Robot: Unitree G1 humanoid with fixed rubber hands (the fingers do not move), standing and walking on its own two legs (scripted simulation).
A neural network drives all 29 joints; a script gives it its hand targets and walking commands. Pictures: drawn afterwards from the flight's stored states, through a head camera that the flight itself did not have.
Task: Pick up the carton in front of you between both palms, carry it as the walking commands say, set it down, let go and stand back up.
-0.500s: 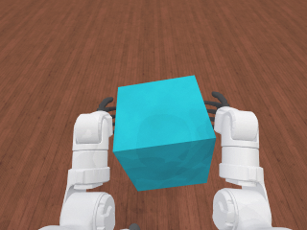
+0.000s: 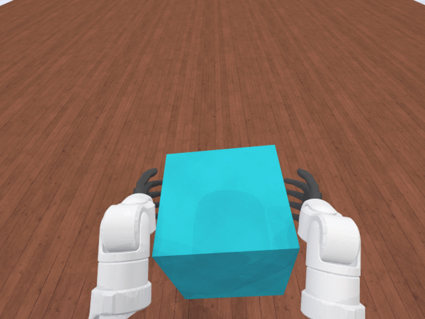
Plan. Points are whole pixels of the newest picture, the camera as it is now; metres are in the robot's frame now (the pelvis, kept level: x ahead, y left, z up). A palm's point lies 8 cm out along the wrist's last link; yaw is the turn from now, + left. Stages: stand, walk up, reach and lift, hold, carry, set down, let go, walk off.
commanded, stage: carry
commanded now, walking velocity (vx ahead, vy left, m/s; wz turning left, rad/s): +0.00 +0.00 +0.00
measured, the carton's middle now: (227, 227) +0.29 -0.01 +0.02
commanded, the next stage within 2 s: none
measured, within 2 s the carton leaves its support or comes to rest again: neither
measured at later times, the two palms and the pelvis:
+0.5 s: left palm (125, 220) +0.26 +0.17 +0.09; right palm (291, 212) +0.28 -0.12 +0.10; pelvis +0.00 +0.01 -0.01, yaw +1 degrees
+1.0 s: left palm (122, 246) +0.23 +0.18 +0.05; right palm (286, 240) +0.24 -0.12 +0.06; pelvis -0.03 +0.02 -0.01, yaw +1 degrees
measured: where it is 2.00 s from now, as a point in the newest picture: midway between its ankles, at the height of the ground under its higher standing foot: outside the picture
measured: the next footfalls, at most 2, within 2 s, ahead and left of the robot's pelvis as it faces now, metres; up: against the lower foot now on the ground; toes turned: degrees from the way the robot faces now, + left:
none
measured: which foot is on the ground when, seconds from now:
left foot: down 0.00-1.00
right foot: down 0.00-1.00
